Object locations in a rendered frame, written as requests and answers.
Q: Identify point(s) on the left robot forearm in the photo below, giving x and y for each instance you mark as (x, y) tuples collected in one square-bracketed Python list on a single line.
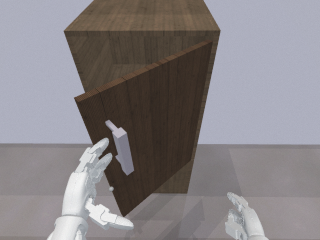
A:
[(69, 227)]

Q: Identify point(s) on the robot right hand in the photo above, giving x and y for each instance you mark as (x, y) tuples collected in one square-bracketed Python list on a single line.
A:
[(243, 225)]

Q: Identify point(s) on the robot left hand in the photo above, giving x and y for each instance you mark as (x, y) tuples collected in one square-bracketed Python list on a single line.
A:
[(81, 185)]

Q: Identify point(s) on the cupboard door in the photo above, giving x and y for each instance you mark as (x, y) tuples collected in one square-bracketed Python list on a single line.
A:
[(158, 106)]

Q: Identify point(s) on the handle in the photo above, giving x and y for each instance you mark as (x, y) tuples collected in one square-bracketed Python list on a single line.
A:
[(123, 148)]

